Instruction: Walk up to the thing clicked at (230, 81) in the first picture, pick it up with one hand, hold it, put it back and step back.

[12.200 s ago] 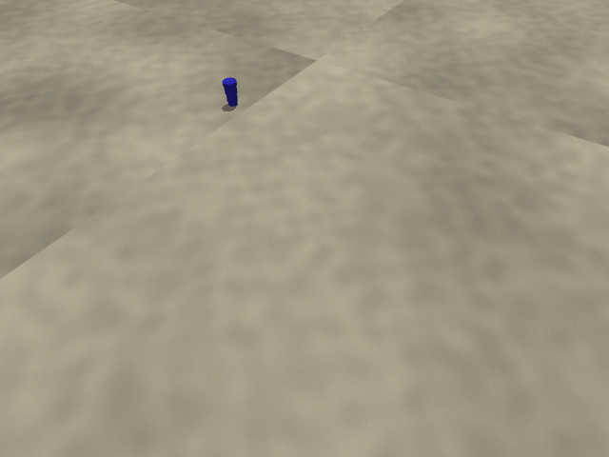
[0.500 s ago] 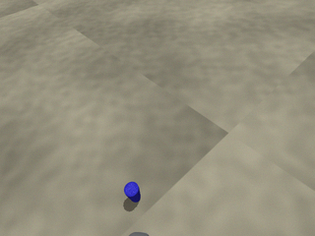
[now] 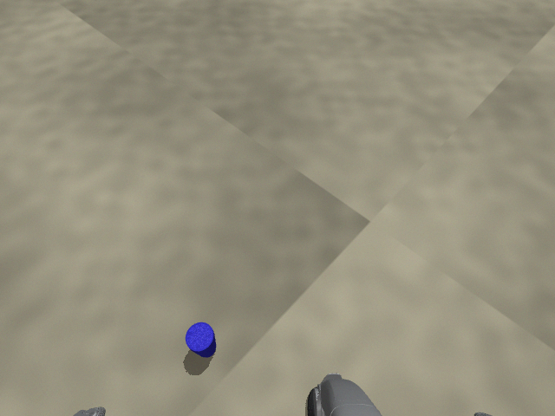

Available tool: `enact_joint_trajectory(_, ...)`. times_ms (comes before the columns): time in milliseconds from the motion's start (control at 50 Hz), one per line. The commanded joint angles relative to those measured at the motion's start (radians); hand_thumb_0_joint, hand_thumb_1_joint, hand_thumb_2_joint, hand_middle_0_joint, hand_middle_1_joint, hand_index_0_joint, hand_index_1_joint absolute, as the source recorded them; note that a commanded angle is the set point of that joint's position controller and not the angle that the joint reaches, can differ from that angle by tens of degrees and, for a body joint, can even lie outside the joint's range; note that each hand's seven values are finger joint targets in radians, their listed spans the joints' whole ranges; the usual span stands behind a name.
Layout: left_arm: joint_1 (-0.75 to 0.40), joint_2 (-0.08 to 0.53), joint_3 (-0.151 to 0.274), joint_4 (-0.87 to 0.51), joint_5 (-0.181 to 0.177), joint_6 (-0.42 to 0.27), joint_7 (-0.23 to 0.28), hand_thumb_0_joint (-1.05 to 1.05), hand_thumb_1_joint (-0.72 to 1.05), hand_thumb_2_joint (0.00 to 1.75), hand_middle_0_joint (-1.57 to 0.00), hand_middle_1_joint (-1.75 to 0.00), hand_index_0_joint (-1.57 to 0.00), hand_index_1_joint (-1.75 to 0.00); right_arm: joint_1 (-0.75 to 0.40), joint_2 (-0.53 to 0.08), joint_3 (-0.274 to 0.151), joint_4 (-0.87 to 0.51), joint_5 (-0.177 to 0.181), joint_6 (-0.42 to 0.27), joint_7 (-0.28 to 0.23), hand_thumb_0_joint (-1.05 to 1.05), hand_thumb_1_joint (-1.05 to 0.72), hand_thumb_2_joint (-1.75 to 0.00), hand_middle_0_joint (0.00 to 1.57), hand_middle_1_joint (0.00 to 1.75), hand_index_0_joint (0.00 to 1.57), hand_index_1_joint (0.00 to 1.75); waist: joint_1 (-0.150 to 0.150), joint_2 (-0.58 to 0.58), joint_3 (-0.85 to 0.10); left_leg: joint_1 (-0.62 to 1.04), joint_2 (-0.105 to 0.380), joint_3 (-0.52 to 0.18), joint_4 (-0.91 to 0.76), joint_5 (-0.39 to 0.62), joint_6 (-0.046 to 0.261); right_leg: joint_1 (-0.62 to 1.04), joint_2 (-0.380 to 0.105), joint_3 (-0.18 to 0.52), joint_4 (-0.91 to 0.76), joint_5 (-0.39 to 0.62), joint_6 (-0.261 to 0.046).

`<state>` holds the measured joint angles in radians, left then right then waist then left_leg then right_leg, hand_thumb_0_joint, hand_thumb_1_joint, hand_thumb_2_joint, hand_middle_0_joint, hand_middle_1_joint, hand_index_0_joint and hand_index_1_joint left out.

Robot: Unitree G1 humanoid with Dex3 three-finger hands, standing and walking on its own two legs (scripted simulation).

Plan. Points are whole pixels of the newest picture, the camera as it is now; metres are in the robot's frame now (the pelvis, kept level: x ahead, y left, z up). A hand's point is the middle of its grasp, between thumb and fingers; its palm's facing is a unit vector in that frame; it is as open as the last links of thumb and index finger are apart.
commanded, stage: walk up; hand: left
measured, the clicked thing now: (203, 342) +0.37 +0.25 -0.68
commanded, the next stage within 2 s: none
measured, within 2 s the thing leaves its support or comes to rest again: neither
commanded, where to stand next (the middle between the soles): +0.04 +0.02 m, yaw -2 degrees
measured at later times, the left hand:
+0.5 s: hand out of the picture +0.06 +0.24 -0.15, palm faces +0.01 -0.94 -0.35, open 7.4 cm
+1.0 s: hand out of the picture -0.06 +0.25 -0.11, palm faces -0.03 -0.89 -0.46, open 7.4 cm
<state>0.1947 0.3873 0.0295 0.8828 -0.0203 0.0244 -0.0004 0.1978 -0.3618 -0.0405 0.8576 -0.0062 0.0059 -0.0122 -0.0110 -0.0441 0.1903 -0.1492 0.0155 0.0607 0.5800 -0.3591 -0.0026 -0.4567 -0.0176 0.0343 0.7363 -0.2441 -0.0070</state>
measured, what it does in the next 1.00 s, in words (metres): steps on the spot: right foot, then left foot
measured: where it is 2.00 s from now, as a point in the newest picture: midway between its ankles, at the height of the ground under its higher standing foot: outside the picture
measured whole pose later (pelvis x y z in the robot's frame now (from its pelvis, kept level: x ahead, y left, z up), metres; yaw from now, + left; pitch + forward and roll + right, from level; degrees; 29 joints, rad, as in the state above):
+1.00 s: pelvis -0.07 -0.03 +0.01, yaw -2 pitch -4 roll +0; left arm 0.41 0.37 0.04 0.90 0.01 -0.09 0.00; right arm 0.26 -0.42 -0.07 0.84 -0.02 0.02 0.07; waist 0.01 0.09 0.09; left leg -0.49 0.00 -0.11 0.93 -0.30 0.01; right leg -0.01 0.01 -0.03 0.39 -0.31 -0.02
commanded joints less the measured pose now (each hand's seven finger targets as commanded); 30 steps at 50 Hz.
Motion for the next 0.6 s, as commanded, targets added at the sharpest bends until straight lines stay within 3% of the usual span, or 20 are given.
enact_joint_trajectory(0, 0.078, 0.187, 0.063, -0.033, 0.027, -0.019, 0.012, 0.00, 0.90, 0.90, -0.20, -0.30, -0.20, -0.30, -0.058, -0.234, -0.065, -0.097, 0.035, 0.020, -0.018, 0.00, -0.90, -0.90, 0.20, 0.30, 0.20, 0.30, 0.036, 0.138, -0.237, -0.040, 0.117, -0.045, 0.137, 0.515, 0.110, 0.247, 0.034, -0.064, -0.260, 0.210, -0.018)
enact_joint_trajectory(20, 0.076, 0.241, 0.078, -0.044, 0.035, -0.026, 0.013, 0.00, 0.90, 0.90, -0.20, -0.30, -0.20, -0.30, -0.005, -0.199, -0.054, -0.092, 0.043, 0.023, -0.017, 0.00, -0.90, -0.90, 0.20, 0.30, 0.20, 0.30, 0.036, -0.004, -0.280, -0.083, 0.078, -0.038, 0.258, 0.319, 0.072, 0.320, -0.052, 0.030, -0.276, 0.543, -0.048)
enact_joint_trajectory(40, 0.056, 0.295, 0.098, -0.070, 0.045, -0.028, 0.018, 0.00, 0.90, 0.90, -0.20, -0.30, -0.20, -0.30, 0.046, -0.156, -0.039, -0.094, 0.052, 0.027, -0.017, 0.00, -0.90, -0.90, 0.20, 0.30, 0.20, 0.30, 0.030, -0.222, -0.323, -0.212, -0.038, -0.023, 0.443, -0.073, 0.028, 0.405, -0.243, 0.281, -0.302, 0.801, -0.127)
enact_joint_trajectory(60, 0.016, 0.270, 0.084, -0.105, 0.038, -0.023, 0.023, 0.00, 0.90, 0.90, -0.20, -0.30, -0.20, -0.30, 0.092, -0.172, -0.041, -0.064, 0.049, 0.044, -0.030, 0.00, -0.90, -0.90, 0.20, 0.30, 0.20, 0.30, 0.027, -0.207, -0.338, -0.259, -0.094, -0.090, 0.577, -0.311, 0.021, 0.418, -0.309, 0.365, -0.280, 0.902, -0.258)
enact_joint_trajectory(80, 0.008, 0.285, 0.089, -0.121, 0.041, -0.019, 0.027, 0.00, 0.90, 0.90, -0.20, -0.30, -0.20, -0.30, 0.096, -0.200, -0.054, -0.059, 0.040, 0.052, -0.043, 0.00, -0.90, -0.90, 0.20, 0.30, 0.20, 0.30, 0.037, -0.252, -0.342, -0.239, -0.073, -0.123, 0.654, -0.361, 0.012, 0.356, -0.356, 0.424, -0.281, 0.874, -0.316)
enact_joint_trajectory(140, -0.060, 0.218, 0.083, -0.162, 0.043, 0.003, 0.033, 0.00, 0.90, 0.90, -0.20, -0.30, -0.20, -0.30, 0.092, -0.221, -0.063, -0.042, 0.041, 0.055, -0.039, 0.00, -0.90, -0.90, 0.20, 0.30, 0.20, 0.30, 0.018, -0.126, -0.380, -0.239, -0.112, -0.203, 0.767, -0.270, 0.011, 0.312, -0.230, 0.229, -0.250, 0.663, -0.237)
enact_joint_trajectory(180, -0.070, 0.205, 0.089, -0.184, 0.054, 0.012, 0.036, 0.00, 0.90, 0.90, -0.20, -0.30, -0.20, -0.30, 0.092, -0.227, -0.062, -0.053, 0.030, 0.058, -0.039, 0.00, -0.90, -0.90, 0.20, 0.30, 0.20, 0.30, 0.032, -0.102, -0.391, -0.274, -0.128, -0.189, 0.781, -0.209, -0.002, 0.308, -0.210, 0.228, -0.263, 0.427, -0.225)
enact_joint_trajectory(220, -0.072, 0.172, 0.085, -0.200, 0.062, 0.019, 0.038, 0.00, 0.90, 0.90, -0.20, -0.30, -0.20, -0.30, 0.091, -0.225, -0.052, -0.047, 0.023, 0.047, -0.044, 0.00, -0.90, -0.90, 0.20, 0.30, 0.20, 0.30, 0.045, -0.080, -0.387, -0.320, -0.112, -0.159, 0.676, -0.208, -0.015, 0.379, -0.196, 0.205, -0.260, 0.379, -0.231)
enact_joint_trajectory(260, -0.069, 0.163, 0.086, -0.202, 0.074, 0.022, 0.034, 0.00, 0.90, 0.90, -0.20, -0.30, -0.20, -0.30, 0.086, -0.212, -0.040, -0.037, 0.017, 0.028, -0.046, 0.00, -0.90, -0.90, 0.20, 0.30, 0.20, 0.30, 0.064, -0.106, -0.367, -0.322, -0.082, -0.109, 0.470, -0.203, -0.026, 0.420, -0.185, 0.187, -0.289, 0.216, -0.229)
enact_joint_trajectory(300, -0.057, 0.195, 0.097, -0.187, 0.076, 0.029, 0.022, 0.00, 0.90, 0.90, -0.20, -0.30, -0.20, -0.30, 0.088, -0.225, -0.043, -0.021, 0.001, 0.017, -0.040, 0.00, -0.90, -0.90, 0.20, 0.30, 0.20, 0.30, 0.071, -0.168, -0.333, -0.266, -0.057, -0.065, 0.272, -0.229, -0.016, 0.370, -0.200, 0.228, -0.356, -0.144, -0.210)
enact_joint_trajectory(340, -0.061, 0.244, 0.104, -0.164, 0.064, 0.034, 0.018, 0.00, 0.90, 0.90, -0.20, -0.30, -0.20, -0.30, 0.134, -0.237, -0.053, 0.008, -0.011, 0.014, -0.022, 0.00, -0.90, -0.90, 0.20, 0.30, 0.20, 0.30, 0.047, -0.200, -0.299, -0.143, -0.037, -0.052, 0.076, -0.213, 0.017, 0.253, -0.244, 0.285, -0.394, -0.251, -0.181)
enact_joint_trajectory(380, -0.069, 0.258, 0.100, -0.142, 0.047, 0.034, 0.014, 0.00, 0.90, 0.90, -0.20, -0.30, -0.20, -0.30, 0.194, -0.228, -0.063, 0.053, -0.022, 0.022, -0.004, 0.00, -0.90, -0.90, 0.20, 0.30, 0.20, 0.30, 0.009, -0.149, -0.243, 0.033, -0.051, -0.026, -0.067, -0.077, 0.058, 0.058, -0.220, 0.261, -0.421, -0.313, -0.096)
enact_joint_trajectory(400, -0.063, 0.237, 0.093, -0.132, 0.044, 0.030, 0.018, 0.00, 0.90, 0.90, -0.20, -0.30, -0.20, -0.30, 0.189, -0.244, -0.074, 0.053, -0.039, 0.030, 0.007, 0.00, -0.90, -0.90, 0.20, 0.30, 0.20, 0.30, -0.003, -0.073, -0.209, 0.084, -0.031, -0.087, -0.114, -0.097, 0.090, -0.054, -0.153, 0.199, -0.361, -0.320, -0.015)
enact_joint_trajectory(420, -0.065, 0.189, 0.082, -0.129, 0.031, 0.021, 0.023, 0.00, 0.90, 0.90, -0.20, -0.30, -0.20, -0.30, 0.138, -0.300, -0.082, 0.023, -0.057, 0.038, 0.017, 0.00, -0.90, -0.90, 0.20, 0.30, 0.20, 0.30, -0.015, 0.223, -0.147, -0.029, 0.172, -0.406, -0.288, -0.268, 0.171, -0.178, -0.003, 0.096, -0.068, -0.379, 0.026)
enact_joint_trajectory(440, -0.151, 0.226, 0.112, -0.124, 0.027, 0.011, 0.035, 0.00, 0.90, 0.90, -0.20, -0.30, -0.20, -0.30, -0.019, -0.376, -0.093, -0.034, -0.052, 0.040, 0.022, 0.00, -0.90, -0.90, 0.20, 0.30, 0.20, 0.30, -0.042, 0.390, -0.051, -0.387, 0.369, -0.607, -0.423, -0.449, 0.292, -0.065, 0.113, 0.002, 0.279, -0.344, 0.022)
enact_joint_trajectory(460, -0.145, 0.264, 0.128, -0.114, 0.039, 0.005, 0.036, 0.00, 0.90, 0.90, -0.20, -0.30, -0.20, -0.30, -0.118, -0.366, -0.092, -0.064, -0.053, 0.028, 0.017, 0.00, -0.90, -0.90, 0.20, 0.30, 0.20, 0.30, -0.010, 0.334, 0.026, -0.551, 0.413, -0.634, -0.447, -0.411, 0.323, 0.037, 0.083, 0.115, 0.439, -0.329, 0.006)
enact_joint_trajectory(480, -0.095, 0.248, 0.123, -0.083, 0.030, 0.002, 0.028, 0.00, 0.90, 0.90, -0.20, -0.30, -0.20, -0.30, -0.187, -0.311, -0.075, -0.086, -0.059, 0.015, 0.011, 0.00, -0.90, -0.90, 0.20, 0.30, 0.20, 0.30, 0.040, 0.239, 0.038, -0.532, 0.330, -0.479, -0.386, -0.223, 0.280, 0.072, 0.086, 0.132, 0.476, -0.260, -0.004)
enact_joint_trajectory(500, -0.045, 0.212, 0.112, -0.049, 0.014, 0.002, 0.018, 0.00, 0.90, 0.90, -0.20, -0.30, -0.20, -0.30, -0.210, -0.238, -0.050, -0.087, -0.065, 0.002, 0.005, 0.00, -0.90, -0.90, 0.20, 0.30, 0.20, 0.30, 0.074, 0.148, 0.011, -0.431, 0.188, -0.308, -0.319, -0.047, 0.203, 0.028, 0.111, 0.151, 0.474, -0.162, -0.006)
enact_joint_trajectory(540, 0.074, 0.218, 0.107, -0.018, 0.025, -0.003, 0.006, 0.00, 0.90, 0.90, -0.20, -0.30, -0.20, -0.30, -0.115, -0.242, -0.059, -0.074, -0.062, -0.014, 0.005, 0.00, -0.90, -0.90, 0.20, 0.30, 0.20, 0.30, 0.061, 0.180, -0.105, -0.246, 0.136, -0.236, -0.356, -0.209, 0.135, -0.001, 0.136, 0.053, 0.460, -0.133, -0.001)
enact_joint_trajectory(580, 0.098, 0.251, 0.109, -0.035, 0.029, -0.027, -0.010, 0.00, 0.90, 0.90, -0.20, -0.30, -0.20, -0.30, -0.025, -0.306, -0.095, -0.071, -0.065, -0.012, 0.037, 0.00, -0.90, -0.90, 0.20, 0.30, 0.20, 0.30, 0.001, 0.304, -0.157, -0.015, 0.140, -0.301, -0.365, -0.393, 0.163, -0.050, 0.076, -0.066, 0.271, -0.194, 0.033)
